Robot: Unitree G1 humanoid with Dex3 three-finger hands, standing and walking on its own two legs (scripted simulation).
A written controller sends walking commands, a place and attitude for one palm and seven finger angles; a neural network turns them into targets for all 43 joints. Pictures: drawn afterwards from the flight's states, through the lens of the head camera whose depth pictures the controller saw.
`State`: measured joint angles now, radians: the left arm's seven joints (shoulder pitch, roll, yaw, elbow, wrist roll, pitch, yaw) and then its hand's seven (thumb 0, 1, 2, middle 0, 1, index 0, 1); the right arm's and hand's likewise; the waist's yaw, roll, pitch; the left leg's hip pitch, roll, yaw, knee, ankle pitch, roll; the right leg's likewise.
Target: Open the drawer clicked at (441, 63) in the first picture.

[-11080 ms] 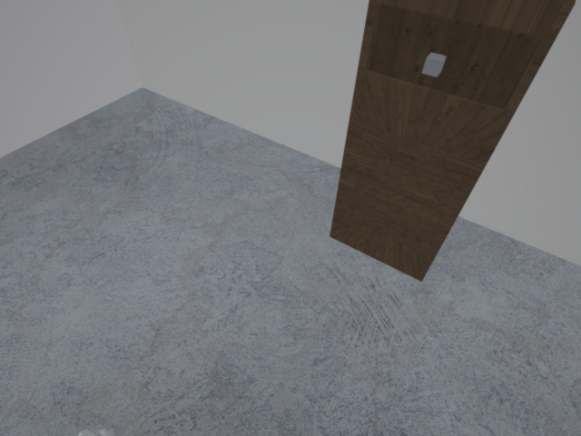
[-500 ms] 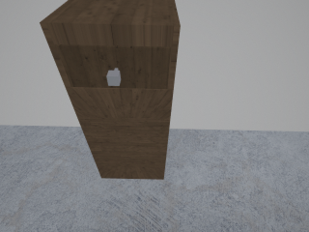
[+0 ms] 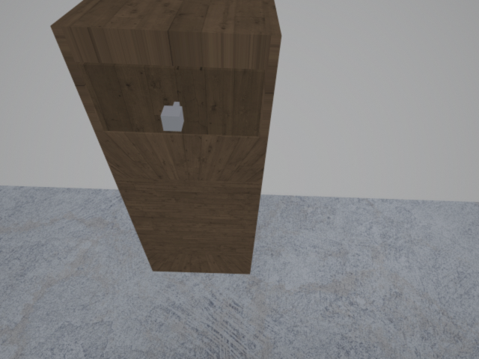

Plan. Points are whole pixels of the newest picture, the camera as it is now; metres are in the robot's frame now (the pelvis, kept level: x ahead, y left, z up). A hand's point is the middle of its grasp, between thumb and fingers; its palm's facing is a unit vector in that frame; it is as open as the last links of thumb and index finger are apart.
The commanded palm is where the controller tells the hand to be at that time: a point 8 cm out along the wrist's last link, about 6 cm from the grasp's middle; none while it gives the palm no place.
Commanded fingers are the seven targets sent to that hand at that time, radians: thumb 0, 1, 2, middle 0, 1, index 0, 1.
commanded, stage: look again from close up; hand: left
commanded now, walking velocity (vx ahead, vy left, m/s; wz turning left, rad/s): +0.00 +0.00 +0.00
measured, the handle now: (174, 113) +0.58 +0.18 +0.10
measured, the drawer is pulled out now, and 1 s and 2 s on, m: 0.00 0.00 0.00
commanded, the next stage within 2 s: raise the hand with hooked fingers in 0.26 s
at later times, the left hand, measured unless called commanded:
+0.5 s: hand out of the picture +0.11 +0.20 -0.10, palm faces -0.06 -0.85 -0.53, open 7.3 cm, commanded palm +0.13 +0.21 -0.04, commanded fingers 0.00 0.71 0.82 -0.21 -0.42 -0.21 -0.42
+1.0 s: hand (120, 283) +0.23 +0.21 +0.02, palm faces +0.12 -0.10 -0.99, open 9.8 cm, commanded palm +0.20 +0.20 +0.08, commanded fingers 0.00 0.13 0.57 -0.25 -0.80 -0.25 -0.80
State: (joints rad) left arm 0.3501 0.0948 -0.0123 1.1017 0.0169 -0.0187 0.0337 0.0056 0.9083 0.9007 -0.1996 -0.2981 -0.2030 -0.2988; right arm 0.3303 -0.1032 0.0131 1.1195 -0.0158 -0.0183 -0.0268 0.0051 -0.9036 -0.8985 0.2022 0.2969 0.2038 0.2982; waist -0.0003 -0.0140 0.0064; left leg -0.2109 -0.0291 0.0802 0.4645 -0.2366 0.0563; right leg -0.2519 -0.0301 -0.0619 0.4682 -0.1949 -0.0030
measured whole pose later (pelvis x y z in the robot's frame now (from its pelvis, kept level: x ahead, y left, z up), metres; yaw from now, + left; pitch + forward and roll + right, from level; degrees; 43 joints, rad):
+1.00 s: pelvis +0.04 -0.05 -0.02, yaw +0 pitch +4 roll +1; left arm 0.37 0.38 -0.04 -0.12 1.00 0.04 0.35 0.00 0.33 0.66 -0.26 -0.65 -0.27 -0.66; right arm 0.01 -0.22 0.00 0.55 -0.07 0.08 0.04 0.01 -0.90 -0.90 0.20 0.30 0.20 0.30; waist 0.14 0.04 -0.07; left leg -0.36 0.02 0.05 0.69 -0.39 -0.01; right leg -0.41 0.01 -0.09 0.72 -0.37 -0.07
